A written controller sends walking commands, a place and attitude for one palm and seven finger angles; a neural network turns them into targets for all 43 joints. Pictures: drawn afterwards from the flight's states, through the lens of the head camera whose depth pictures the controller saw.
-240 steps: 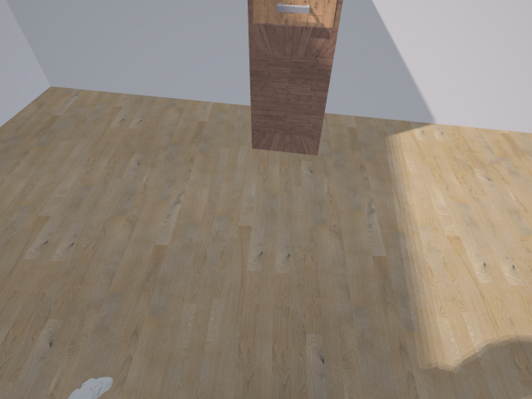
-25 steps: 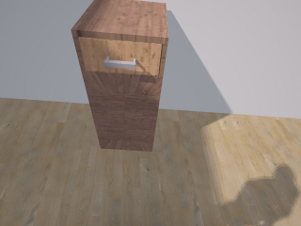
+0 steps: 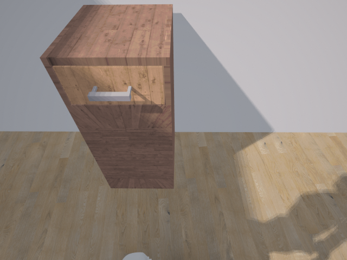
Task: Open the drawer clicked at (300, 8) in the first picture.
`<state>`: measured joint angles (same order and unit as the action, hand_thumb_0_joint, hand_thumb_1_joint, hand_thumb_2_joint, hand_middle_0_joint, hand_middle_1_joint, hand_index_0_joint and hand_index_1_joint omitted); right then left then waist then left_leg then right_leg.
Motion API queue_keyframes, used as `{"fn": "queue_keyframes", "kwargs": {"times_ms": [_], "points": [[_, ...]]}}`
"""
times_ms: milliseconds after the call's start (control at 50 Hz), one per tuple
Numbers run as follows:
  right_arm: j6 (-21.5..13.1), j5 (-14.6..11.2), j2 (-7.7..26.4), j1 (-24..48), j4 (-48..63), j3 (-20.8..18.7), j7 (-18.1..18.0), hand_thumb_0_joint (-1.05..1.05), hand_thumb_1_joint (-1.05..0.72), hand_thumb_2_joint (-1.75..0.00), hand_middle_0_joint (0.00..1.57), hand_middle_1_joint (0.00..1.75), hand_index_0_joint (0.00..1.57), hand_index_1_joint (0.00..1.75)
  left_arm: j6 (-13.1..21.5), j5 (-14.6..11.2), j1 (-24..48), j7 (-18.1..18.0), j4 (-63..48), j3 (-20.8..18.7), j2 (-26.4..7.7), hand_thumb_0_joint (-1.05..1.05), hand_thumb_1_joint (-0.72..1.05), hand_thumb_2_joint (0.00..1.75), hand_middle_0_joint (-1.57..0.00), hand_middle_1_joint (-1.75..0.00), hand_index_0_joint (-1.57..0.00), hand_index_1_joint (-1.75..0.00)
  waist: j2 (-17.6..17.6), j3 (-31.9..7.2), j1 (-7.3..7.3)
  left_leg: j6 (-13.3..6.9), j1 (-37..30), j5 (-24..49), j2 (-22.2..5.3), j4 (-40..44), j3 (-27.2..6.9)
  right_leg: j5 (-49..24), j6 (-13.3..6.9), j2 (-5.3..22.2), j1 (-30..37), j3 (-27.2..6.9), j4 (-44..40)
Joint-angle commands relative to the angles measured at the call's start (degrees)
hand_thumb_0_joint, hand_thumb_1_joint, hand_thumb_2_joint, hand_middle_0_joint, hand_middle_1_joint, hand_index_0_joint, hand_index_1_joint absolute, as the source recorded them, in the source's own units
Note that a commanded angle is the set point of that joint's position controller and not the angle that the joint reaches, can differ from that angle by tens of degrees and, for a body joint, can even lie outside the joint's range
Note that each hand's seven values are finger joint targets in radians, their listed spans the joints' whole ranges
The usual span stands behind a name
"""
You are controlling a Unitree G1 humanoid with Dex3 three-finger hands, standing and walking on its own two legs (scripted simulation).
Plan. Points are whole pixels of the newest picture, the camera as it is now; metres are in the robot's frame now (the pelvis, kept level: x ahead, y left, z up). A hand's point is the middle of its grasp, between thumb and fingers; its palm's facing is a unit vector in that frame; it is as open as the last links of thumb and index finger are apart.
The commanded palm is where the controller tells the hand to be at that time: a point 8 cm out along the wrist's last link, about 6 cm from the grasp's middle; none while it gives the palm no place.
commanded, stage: take the last steps up to it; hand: left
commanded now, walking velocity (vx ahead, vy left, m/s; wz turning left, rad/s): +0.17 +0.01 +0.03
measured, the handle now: (111, 92) +0.61 +0.24 +0.03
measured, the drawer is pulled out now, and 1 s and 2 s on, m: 0.00 0.00 0.00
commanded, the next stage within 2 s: come to a stop and stand still in 0.06 s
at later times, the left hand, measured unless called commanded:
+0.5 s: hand out of the picture +0.07 +0.21 -0.18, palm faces +0.00 -0.98 -0.19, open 7.4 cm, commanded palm none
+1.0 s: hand out of the picture +0.07 +0.15 -0.15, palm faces +0.04 -0.97 -0.25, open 7.3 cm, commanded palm none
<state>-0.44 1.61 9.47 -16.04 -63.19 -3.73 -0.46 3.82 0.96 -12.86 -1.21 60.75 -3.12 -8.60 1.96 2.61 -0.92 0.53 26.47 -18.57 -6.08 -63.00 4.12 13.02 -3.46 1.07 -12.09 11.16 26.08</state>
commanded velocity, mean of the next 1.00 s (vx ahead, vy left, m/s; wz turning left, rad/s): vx -0.02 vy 0.03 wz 0.00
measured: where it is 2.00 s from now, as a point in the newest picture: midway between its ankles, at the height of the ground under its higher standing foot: outside the picture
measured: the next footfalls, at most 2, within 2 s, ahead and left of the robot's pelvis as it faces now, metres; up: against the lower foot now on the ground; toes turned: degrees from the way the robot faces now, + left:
left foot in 0.24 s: +0.18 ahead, +0.13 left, +0.00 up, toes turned +7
right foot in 0.68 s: +0.07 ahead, -0.13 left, +0.00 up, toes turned -7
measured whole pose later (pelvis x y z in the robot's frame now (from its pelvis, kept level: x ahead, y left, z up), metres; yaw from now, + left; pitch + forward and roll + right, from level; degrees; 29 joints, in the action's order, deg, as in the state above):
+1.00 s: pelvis +0.05 -0.03 +0.01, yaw -2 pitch +1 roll +2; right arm 3.2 1.1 12.0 -16.8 -63.3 -3.2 -0.5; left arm 0.5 1.1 -15.6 -1.6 60.0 -1.9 -7.4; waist 1.9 2.4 1.1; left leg 2.9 19.9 -21.8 -1.3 -46.6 1.6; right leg 14.0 -1.8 3.0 -10.4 5.0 23.4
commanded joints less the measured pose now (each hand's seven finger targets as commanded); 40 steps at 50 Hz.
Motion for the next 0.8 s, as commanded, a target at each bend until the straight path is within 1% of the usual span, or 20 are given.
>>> {"fn": "queue_keyframes", "kwargs": {"times_ms": [0, 100, 160, 180, 200, 220, 260, 280, 340, 400, 480, 500, 560, 600, 620, 640, 660, 680, 720, 780], "points": [[-0.06, -0.28, -0.58, -2.04, 2.55, 0.41, 0.90, 0.00, -0.90, -0.90, 0.20, 0.30, 0.20, 0.30, 0.55, 0.50, -6.44, -0.08, 0.34, -0.06, -5.78, 0.00, 0.90, 0.90, -0.20, -0.30, -0.20, -0.30, -6.79, 1.73, 0.27, 0.68, 0.56, 2.75, -1.40, 9.69, 0.11, -9.45, -5.55, 14.81, -1.57, -11.15, -15.97], [-1.24, -0.53, 0.35, 3.67, 4.93, 0.78, 1.21, 0.00, -0.90, -0.90, 0.20, 0.30, 0.20, 0.30, 0.29, 0.59, -8.52, 0.18, 1.61, -0.43, -7.61, 0.00, 0.90, 0.90, -0.20, -0.30, -0.20, -0.30, -8.38, 0.57, 1.94, 0.19, -1.99, 2.36, 0.32, 22.88, 1.65, -12.39, -6.14, 15.01, 4.21, -11.33, -12.86], [-1.80, -0.45, 0.79, 2.57, 3.88, 1.35, 0.55, 0.00, -0.90, -0.90, 0.20, 0.30, 0.20, 0.30, -0.54, 0.04, -8.07, -0.04, 2.30, -0.03, -6.40, 0.00, 0.90, 0.90, -0.20, -0.30, -0.20, -0.30, -6.27, 1.38, 0.60, 0.20, -11.74, 9.17, 1.86, 32.95, 2.61, -13.02, -3.44, 12.13, 0.86, -9.18, -7.87], [-2.17, -0.57, 1.73, -0.03, 2.50, 1.48, 0.12, 0.00, -0.90, -0.90, 0.20, 0.30, 0.20, 0.30, -1.03, -0.12, -8.13, -0.22, 2.63, 0.60, -4.65, 0.00, 0.90, 0.90, -0.20, -0.30, -0.20, -0.30, -2.23, 0.20, -0.17, 0.34, -18.25, 17.75, 0.81, 37.01, 0.77, -13.88, -1.21, 9.57, -1.58, -7.57, -2.98], [-2.61, -0.47, 4.25, -2.55, 1.78, 1.34, -0.53, 0.00, -0.90, -0.90, 0.20, 0.30, 0.20, 0.30, -1.33, -0.33, -9.95, -0.49, 2.66, 1.39, -2.41, 0.00, 0.90, 0.90, -0.20, -0.30, -0.20, -0.30, 4.50, -2.69, -0.25, -1.42, -24.39, 33.16, -4.63, 37.69, -4.40, -9.82, 1.59, 6.28, -4.17, -5.92, 1.98], [-2.36, -0.65, 6.84, -2.77, 1.66, 1.29, -1.23, 0.00, -0.90, -0.90, 0.20, 0.30, 0.20, 0.30, -1.78, -0.70, -11.88, -0.83, 2.90, 1.95, -0.86, 0.00, 0.90, 0.90, -0.20, -0.30, -0.20, -0.30, 9.39, -4.84, 0.75, -5.02, -25.38, 45.81, -11.30, 38.00, -9.40, 1.81, 3.95, 4.42, -4.03, -5.01, 2.56], [-1.09, -0.93, 7.16, 1.26, 1.76, 1.36, -1.95, 0.00, -0.90, -0.90, 0.20, 0.30, 0.20, 0.30, -3.09, -0.44, -12.85, -1.26, 3.98, 2.17, -1.08, 0.00, 0.90, 0.90, -0.20, -0.30, -0.20, -0.30, 8.21, -2.05, 1.63, -7.33, -19.10, 40.97, -12.29, 42.51, -9.31, 10.57, 4.68, 3.66, -0.40, -5.35, 4.48], [-0.95, -1.14, 7.24, 2.71, 2.03, 1.41, -2.37, 0.00, -0.90, -0.90, 0.20, 0.30, 0.20, 0.30, -3.74, -0.41, -12.56, -1.29, 4.16, 2.15, -1.87, 0.00, 0.90, 0.90, -0.20, -0.30, -0.20, -0.30, 11.12, -0.79, 1.82, -7.53, -18.74, 45.07, -12.35, 43.39, -9.69, 10.95, 5.17, 4.10, -1.43, -5.81, 6.76], [-0.20, -1.30, 8.36, 1.15, 2.07, 0.33, -3.30, 0.00, -0.90, -0.90, 0.20, 0.30, 0.20, 0.30, -5.27, -0.06, -10.84, -1.32, 2.19, 1.21, -4.44, 0.00, 0.90, 0.90, -0.20, -0.30, -0.20, -0.30, 8.19, -2.23, 0.54, -10.64, -21.95, 54.85, -15.01, 43.58, -10.88, 17.09, 5.10, 3.89, -6.87, -8.62, 18.35], [0.54, -0.93, 10.00, 2.29, 3.53, -1.22, -3.42, 0.00, -0.90, -0.90, 0.20, 0.30, 0.20, 0.30, -5.95, 0.23, -9.47, -1.14, 0.32, 0.25, -4.45, 0.00, 0.90, 0.90, -0.20, -0.30, -0.20, -0.30, 3.33, -7.46, 0.14, -13.05, -24.85, 52.66, -16.89, 41.76, -10.18, 18.50, 5.22, 3.39, -10.70, -10.56, 27.48], [0.86, -0.59, 9.87, 4.36, 5.31, -1.74, -2.74, 0.00, -0.90, -0.90, 0.20, 0.30, 0.20, 0.30, -6.42, 0.38, -7.08, -0.68, -2.51, -0.54, -3.86, 0.00, 0.90, 0.90, -0.20, -0.30, -0.20, -0.30, 1.51, -10.76, 0.37, -11.96, -22.58, 38.52, -15.10, 42.42, -7.59, 15.02, 5.60, 2.49, -11.81, -11.00, 30.94], [0.91, -0.42, 9.98, 5.49, 5.67, -1.80, -2.47, 0.00, -0.90, -0.90, 0.20, 0.30, 0.20, 0.30, -6.61, 0.34, -6.73, -0.55, -3.05, -0.66, -3.45, 0.00, 0.90, 0.90, -0.20, -0.30, -0.20, -0.30, 3.58, -10.05, 0.61, -11.44, -19.92, 31.75, -14.91, 43.75, -7.51, 14.61, 5.44, 2.84, -10.53, -10.86, 29.33], [1.22, 0.11, 9.61, 7.31, 5.71, -1.54, -1.44, 0.00, -0.90, -0.90, 0.20, 0.30, 0.20, 0.30, -6.34, 0.28, -6.53, -0.23, -3.18, -0.25, -2.85, 0.00, 0.90, 0.90, -0.20, -0.30, -0.20, -0.30, 8.79, -7.46, 0.72, -9.07, -13.60, 8.96, -12.47, 47.67, -7.56, 13.94, 4.56, 2.78, -4.84, -8.60, 18.38], [1.52, 0.13, 9.08, 8.10, 5.36, -1.25, -0.81, 0.00, -0.90, -0.90, 0.20, 0.30, 0.20, 0.30, -5.53, 0.18, -9.69, -0.28, -1.52, -0.04, -2.74, 0.00, 0.90, 0.90, -0.20, -0.30, -0.20, -0.30, 8.84, -5.98, 2.48, -6.17, -8.43, -3.99, -9.46, 48.18, -6.19, 9.14, 4.21, 1.57, 2.55, -6.10, 7.62], [1.81, -0.07, 8.33, 8.22, 5.21, -1.15, -0.53, 0.00, -0.90, -0.90, 0.20, 0.30, 0.20, 0.30, -5.19, 0.37, -12.29, -0.31, -0.21, -0.02, -3.58, 0.00, 0.90, 0.90, -0.20, -0.30, -0.20, -0.30, 5.69, -4.56, 3.67, -3.87, -3.92, -9.75, -6.63, 46.53, -4.16, 4.68, 4.27, 1.23, 7.51, -5.14, 1.06], [2.17, -0.61, 5.74, 7.16, 5.22, -0.63, -0.26, 0.00, -0.90, -0.90, 0.20, 0.30, 0.20, 0.30, -4.74, 0.93, -12.68, -0.48, 0.05, 0.04, -6.02, 0.00, 0.90, 0.90, -0.20, -0.30, -0.20, -0.30, -2.06, -2.39, 3.68, -1.17, -0.77, -12.46, -2.25, 41.06, -1.36, 9.63, 3.59, 4.81, 7.33, -9.73, -7.15], [2.63, -1.19, 2.00, 6.72, 6.23, 0.27, 0.14, 0.00, -0.90, -0.90, 0.20, 0.30, 0.20, 0.30, -4.16, 1.29, -10.14, -0.70, -1.18, -0.13, -10.20, 0.00, 0.90, 0.90, -0.20, -0.30, -0.20, -0.30, -15.68, 0.56, 2.65, 1.60, 0.68, -9.87, 2.50, 30.73, 1.42, 27.16, -0.19, 15.67, -0.57, -26.35, -18.23], [3.08, -0.77, 3.76, 8.61, 7.42, 0.04, 0.62, 0.00, -0.90, -0.90, 0.20, 0.30, 0.20, 0.30, -4.58, 0.96, -5.00, -0.91, -3.59, -0.48, -12.99, 0.00, 0.90, 0.90, -0.20, -0.30, -0.20, -0.30, -16.43, 5.34, 2.90, 1.19, -1.67, -8.54, 2.33, 24.14, -0.04, 35.63, -3.02, 20.82, -11.56, -31.28, -24.61], [3.33, -0.31, 4.50, 7.06, 5.71, -0.17, 0.78, 0.00, -0.90, -0.90, 0.20, 0.30, 0.20, 0.30, -3.91, 0.72, 0.57, -1.19, -4.93, -0.56, -12.29, 0.00, 0.90, 0.90, -0.20, -0.30, -0.20, -0.30, -14.75, 8.28, 1.36, 0.16, -2.56, -3.61, 1.92, 17.42, -3.42, 28.79, -2.71, 18.56, -15.23, -29.12, -23.81], [2.36, -0.44, 4.50, 0.34, 2.80, -0.10, 1.01, 0.00, -0.90, -0.90, 0.20, 0.30, 0.20, 0.30, -3.09, 0.31, 0.43, -0.82, -4.51, -0.21, -10.14, 0.00, 0.90, 0.90, -0.20, -0.30, -0.20, -0.30, -9.61, 5.41, 0.01, 0.59, -2.09, 1.44, 2.90, 15.54, -2.67, 9.63, -1.62, 14.35, -6.01, -19.73, -17.30]]}}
